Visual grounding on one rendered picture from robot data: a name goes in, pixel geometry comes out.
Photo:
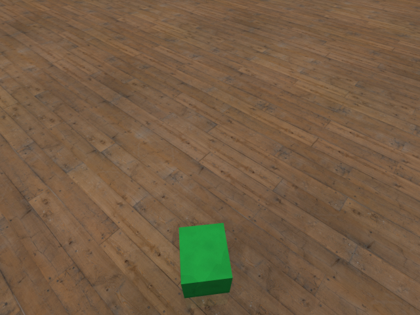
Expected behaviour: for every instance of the carton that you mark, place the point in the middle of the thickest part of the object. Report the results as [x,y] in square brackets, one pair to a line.
[204,260]

